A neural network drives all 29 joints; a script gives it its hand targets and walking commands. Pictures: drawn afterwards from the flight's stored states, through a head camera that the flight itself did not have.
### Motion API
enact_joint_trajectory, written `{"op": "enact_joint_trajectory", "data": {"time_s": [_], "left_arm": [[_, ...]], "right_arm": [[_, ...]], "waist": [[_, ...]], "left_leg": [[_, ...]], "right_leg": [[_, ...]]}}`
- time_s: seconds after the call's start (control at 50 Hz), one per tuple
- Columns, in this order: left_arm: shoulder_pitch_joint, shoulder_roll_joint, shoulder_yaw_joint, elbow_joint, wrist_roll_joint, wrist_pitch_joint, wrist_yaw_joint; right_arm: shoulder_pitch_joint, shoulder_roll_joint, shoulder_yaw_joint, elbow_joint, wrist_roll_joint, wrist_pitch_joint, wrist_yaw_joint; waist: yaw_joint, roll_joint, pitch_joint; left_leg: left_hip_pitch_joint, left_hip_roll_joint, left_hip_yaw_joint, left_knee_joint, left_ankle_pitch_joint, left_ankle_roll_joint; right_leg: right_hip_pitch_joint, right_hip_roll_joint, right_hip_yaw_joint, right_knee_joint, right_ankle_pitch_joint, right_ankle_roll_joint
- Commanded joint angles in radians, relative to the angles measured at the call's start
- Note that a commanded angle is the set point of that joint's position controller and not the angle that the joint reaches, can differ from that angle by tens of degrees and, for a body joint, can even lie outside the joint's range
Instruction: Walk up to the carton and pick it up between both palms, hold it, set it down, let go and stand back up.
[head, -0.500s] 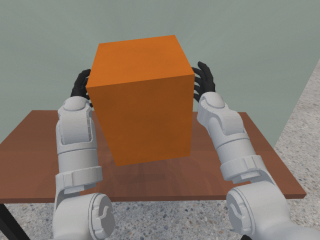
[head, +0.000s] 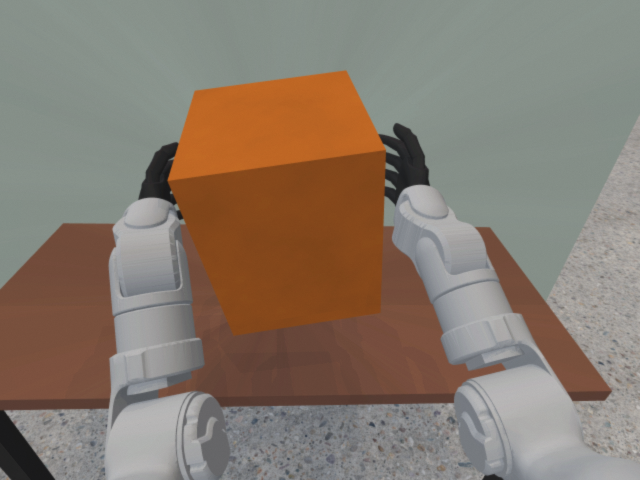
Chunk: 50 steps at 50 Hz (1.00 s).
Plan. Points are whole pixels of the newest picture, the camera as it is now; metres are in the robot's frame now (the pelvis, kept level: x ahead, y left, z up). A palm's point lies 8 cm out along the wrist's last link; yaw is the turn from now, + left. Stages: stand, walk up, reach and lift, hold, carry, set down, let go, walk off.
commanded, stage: hold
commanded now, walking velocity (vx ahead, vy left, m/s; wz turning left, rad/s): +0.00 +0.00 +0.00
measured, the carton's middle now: (289, 204) +0.41 +0.00 +0.22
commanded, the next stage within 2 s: none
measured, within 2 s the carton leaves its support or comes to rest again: neither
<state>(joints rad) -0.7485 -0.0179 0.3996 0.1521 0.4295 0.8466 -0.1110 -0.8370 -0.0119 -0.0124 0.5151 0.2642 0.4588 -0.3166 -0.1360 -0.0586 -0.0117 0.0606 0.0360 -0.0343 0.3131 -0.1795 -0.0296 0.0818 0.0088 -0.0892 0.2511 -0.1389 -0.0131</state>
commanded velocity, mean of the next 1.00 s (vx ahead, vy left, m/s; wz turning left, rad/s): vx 0.00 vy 0.00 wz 0.00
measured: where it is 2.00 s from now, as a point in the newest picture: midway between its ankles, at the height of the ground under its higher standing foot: outside the picture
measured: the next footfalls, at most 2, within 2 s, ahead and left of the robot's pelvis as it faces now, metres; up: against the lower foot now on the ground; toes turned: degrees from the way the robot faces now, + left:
none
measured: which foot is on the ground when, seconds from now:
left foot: down 0.00-1.00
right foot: down 0.00-1.00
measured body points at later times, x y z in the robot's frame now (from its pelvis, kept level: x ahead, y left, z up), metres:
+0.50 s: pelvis +0.00 +0.00 +0.00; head -0.08 +0.03 +0.44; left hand +0.38 +0.15 +0.25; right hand +0.37 -0.14 +0.27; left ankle +0.01 +0.14 -0.75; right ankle +0.02 -0.10 -0.75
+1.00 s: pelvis -0.01 +0.01 +0.00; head -0.08 +0.02 +0.44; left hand +0.37 +0.15 +0.26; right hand +0.36 -0.14 +0.26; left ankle +0.01 +0.14 -0.75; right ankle +0.02 -0.10 -0.75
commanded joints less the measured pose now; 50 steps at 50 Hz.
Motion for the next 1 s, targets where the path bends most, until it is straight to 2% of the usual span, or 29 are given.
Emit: {"op": "enact_joint_trajectory", "data": {"time_s": [0.0, 0.04, 0.06, 0.1, 0.12, 0.18, 0.24, 0.28, 0.34, 0.36, 0.38, 0.4, 0.44, 0.46, 0.48, 0.5, 0.56, 0.58, 0.6, 0.62, 0.68, 0.74, 0.78, 0.82, 0.88, 0.9, 0.94, 0.98], "left_arm": [[-0.757, -0.498, -0.462, -0.077, -0.191, -0.067, -0.153], [-0.78, -0.502, -0.459, -0.052, -0.178, -0.068, -0.156], [-0.773, -0.506, -0.446, -0.035, -0.165, -0.069, -0.156], [-0.778, -0.526, -0.458, -0.014, -0.166, -0.069, -0.156], [-0.779, -0.524, -0.44, 0.021, -0.16, -0.07, -0.158], [-0.794, -0.513, -0.401, 0.072, -0.156, -0.086, -0.157], [-0.793, -0.507, -0.392, 0.057, -0.169, -0.1, -0.149], [-0.775, -0.507, -0.389, 0.017, -0.173, -0.108, -0.14], [-0.731, -0.496, -0.393, -0.009, -0.183, -0.105, -0.129], [-0.72, -0.486, -0.387, 0.003, -0.178, -0.1, -0.131], [-0.703, -0.492, -0.409, -0.038, -0.189, -0.098, -0.132], [-0.696, -0.489, -0.42, -0.054, -0.189, -0.093, -0.134], [-0.701, -0.477, -0.411, -0.059, -0.187, -0.082, -0.142], [-0.691, -0.477, -0.42, -0.057, -0.185, -0.075, -0.144], [-0.709, -0.491, -0.446, -0.102, -0.194, -0.077, -0.143], [-0.703, -0.475, -0.433, -0.069, -0.177, -0.069, -0.145], [-0.722, -0.491, -0.458, -0.078, -0.175, -0.058, -0.153], [-0.729, -0.488, -0.444, -0.058, -0.168, -0.056, -0.158], [-0.734, -0.502, -0.465, -0.089, -0.18, -0.06, -0.16], [-0.737, -0.499, -0.465, -0.075, -0.174, -0.058, -0.162], [-0.754, -0.513, -0.462, -0.066, -0.177, -0.065, -0.164], [-0.732, -0.505, -0.426, -0.034, -0.159, -0.062, -0.165], [-0.746, -0.508, -0.423, -0.027, -0.162, -0.065, -0.163], [-0.774, -0.516, -0.437, -0.071, -0.188, -0.082, -0.152], [-0.802, -0.532, -0.465, -0.094, -0.217, -0.096, -0.135], [-0.791, -0.528, -0.45, -0.062, -0.202, -0.092, -0.132], [-0.756, -0.517, -0.439, -0.066, -0.195, -0.09, -0.13], [-0.747, -0.482, -0.4, -0.008, -0.167, -0.081, -0.138]], "right_arm": [[-0.728, 0.547, 0.277, -0.197, 0.085, -0.031, 0.139], [-0.72, 0.536, 0.242, -0.142, 0.073, -0.028, 0.152], [-0.721, 0.537, 0.239, -0.125, 0.065, -0.031, 0.159], [-0.764, 0.531, 0.226, -0.144, 0.057, -0.045, 0.167], [-0.759, 0.528, 0.214, -0.108, 0.048, -0.044, 0.171], [-0.795, 0.529, 0.188, -0.094, 0.018, -0.063, 0.185], [-0.798, 0.538, 0.202, -0.109, 0.031, -0.075, 0.184], [-0.792, 0.555, 0.239, -0.15, 0.049, -0.081, 0.179], [-0.783, 0.56, 0.292, -0.198, 0.082, -0.079, 0.16], [-0.762, 0.551, 0.29, -0.186, 0.08, -0.071, 0.154], [-0.74, 0.567, 0.306, -0.213, 0.09, -0.07, 0.149], [-0.725, 0.557, 0.312, -0.223, 0.1, -0.066, 0.143], [-0.729, 0.556, 0.319, -0.232, 0.102, -0.055, 0.135], [-0.722, 0.553, 0.317, -0.235, 0.098, -0.053, 0.131], [-0.716, 0.553, 0.317, -0.247, 0.106, -0.054, 0.132], [-0.703, 0.54, 0.306, -0.212, 0.101, -0.045, 0.13], [-0.701, 0.534, 0.29, -0.192, 0.095, -0.034, 0.134], [-0.709, 0.54, 0.285, -0.188, 0.09, -0.033, 0.136], [-0.715, 0.546, 0.289, -0.208, 0.097, -0.035, 0.139], [-0.695, 0.54, 0.278, -0.177, 0.094, -0.026, 0.138], [-0.72, 0.543, 0.262, -0.182, 0.086, -0.027, 0.147], [-0.741, 0.536, 0.268, -0.176, 0.084, -0.032, 0.154], [-0.749, 0.526, 0.257, -0.172, 0.079, -0.038, 0.159], [-0.769, 0.546, 0.272, -0.194, 0.081, -0.05, 0.164], [-0.785, 0.554, 0.276, -0.23, 0.082, -0.062, 0.163], [-0.775, 0.546, 0.27, -0.207, 0.073, -0.059, 0.164], [-0.745, 0.551, 0.282, -0.202, 0.076, -0.056, 0.164], [-0.729, 0.54, 0.249, -0.135, 0.047, -0.047, 0.165]], "waist": [[-0.018, 0.105, -0.243], [-0.023, 0.134, -0.21], [-0.01, 0.139, -0.203], [-0.013, 0.151, -0.226], [-0.008, 0.15, -0.197], [0.008, 0.108, -0.225], [0.006, 0.079, -0.297], [0.019, 0.051, -0.355], [0.024, 0.026, -0.39], [0.019, 0.023, -0.356], [0.015, 0.02, -0.374], [0.004, 0.037, -0.38], [0.005, 0.03, -0.338], [-0.004, 0.044, -0.316], [-0.011, 0.068, -0.333], [-0.01, 0.081, -0.272], [-0.021, 0.11, -0.222], [-0.012, 0.104, -0.211], [-0.016, 0.11, -0.242], [-0.029, 0.128, -0.224], [-0.023, 0.118, -0.241], [0.002, 0.1, -0.253], [0.004, 0.106, -0.273], [0.009, 0.08, -0.336], [-0.006, 0.081, -0.387], [-0.004, 0.088, -0.356], [0.007, 0.063, -0.351], [0.012, 0.048, -0.252]], "left_leg": [[-0.067, -0.093, 0.081, -0.048, 0.163, -0.005], [-0.101, -0.085, 0.081, -0.069, 0.118, -0.009], [-0.117, -0.08, 0.079, -0.079, 0.099, -0.005], [-0.144, -0.07, 0.073, -0.088, 0.058, -0.002], [-0.165, -0.068, 0.075, -0.101, 0.03, 0.002], [-0.191, -0.067, 0.075, -0.117, -0.021, 0.023], [-0.126, -0.075, 0.078, -0.086, 0.063, 0.018], [-0.068, -0.084, 0.085, -0.05, 0.181, 0.013], [-0.005, -0.094, 0.083, -0.009, 0.278, 0.008], [-0.002, -0.097, 0.086, -0.013, 0.266, 0.009], [0.013, -0.098, 0.081, -0.003, 0.3, 0.007], [0.027, -0.102, 0.081, 0.002, 0.318, 0.001], [0.005, -0.107, 0.084, -0.007, 0.283, 0.004], [0.002, -0.108, 0.082, -0.008, 0.275, 0.003], [0.006, -0.105, 0.077, -0.005, 0.29, -0.006], [-0.005, -0.105, 0.08, -0.013, 0.264, -0.007], [-0.041, -0.096, 0.081, -0.029, 0.229, -0.016], [-0.055, -0.097, 0.083, -0.038, 0.199, -0.01], [-0.056, -0.094, 0.08, -0.037, 0.208, -0.013], [-0.055, -0.093, 0.079, -0.04, 0.209, -0.017], [-0.075, -0.088, 0.077, -0.054, 0.166, -0.012], [-0.087, -0.086, 0.08, -0.062, 0.158, -0.003], [-0.096, -0.081, 0.08, -0.072, 0.126, 0.0], [-0.078, -0.082, 0.082, -0.06, 0.172, 0.001], [-0.04, -0.085, 0.077, -0.033, 0.222, -0.005], [-0.045, -0.082, 0.075, -0.039, 0.211, -0.004], [-0.05, -0.083, 0.077, -0.043, 0.205, 0.002], [-0.093, -0.083, 0.083, -0.076, 0.102, 0.018]], "right_leg": [[0.1, 0.055, -0.012, 0.007, 0.123, 0.064], [0.096, 0.054, -0.012, 0.01, 0.075, 0.054], [0.11, 0.056, -0.012, 0.014, 0.054, 0.051], [0.124, 0.059, -0.015, 0.023, 0.044, 0.047], [0.12, 0.058, -0.013, 0.024, 0.028, 0.047], [0.129, 0.057, -0.013, 0.027, 0.001, 0.05], [0.137, 0.062, -0.014, 0.025, 0.066, 0.053], [0.152, 0.068, -0.018, 0.032, 0.159, 0.059], [0.159, 0.074, -0.013, 0.023, 0.229, 0.065], [0.146, 0.071, -0.012, 0.017, 0.23, 0.067], [0.153, 0.071, -0.011, 0.022, 0.273, 0.071], [0.151, 0.068, -0.01, 0.021, 0.292, 0.072], [0.157, 0.061, -0.008, 0.013, 0.274, 0.077], [0.148, 0.058, -0.007, 0.014, 0.278, 0.077], [0.148, 0.058, -0.011, 0.019, 0.28, 0.074], [0.127, 0.052, -0.008, 0.008, 0.247, 0.071], [0.109, 0.054, -0.011, 0.005, 0.189, 0.059], [0.106, 0.049, -0.008, 0.004, 0.164, 0.064], [0.117, 0.053, -0.01, 0.011, 0.175, 0.063], [0.117, 0.051, -0.006, 0.011, 0.175, 0.062], [0.117, 0.054, -0.01, 0.017, 0.14, 0.059], [0.142, 0.061, -0.011, 0.022, 0.135, 0.057], [0.144, 0.065, -0.015, 0.025, 0.099, 0.053], [0.151, 0.071, -0.016, 0.033, 0.132, 0.058], [0.143, 0.076, -0.02, 0.034, 0.164, 0.06], [0.14, 0.077, -0.019, 0.031, 0.147, 0.055], [0.154, 0.076, -0.017, 0.029, 0.163, 0.061], [0.122, 0.063, -0.015, 0.012, 0.082, 0.062]]}}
